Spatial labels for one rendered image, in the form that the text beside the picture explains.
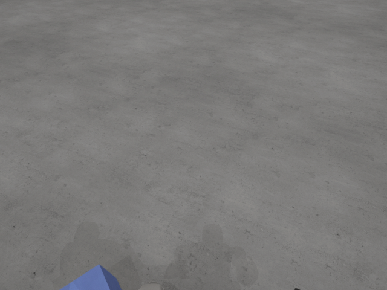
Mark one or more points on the carton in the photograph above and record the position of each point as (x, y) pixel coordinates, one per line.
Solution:
(97, 278)

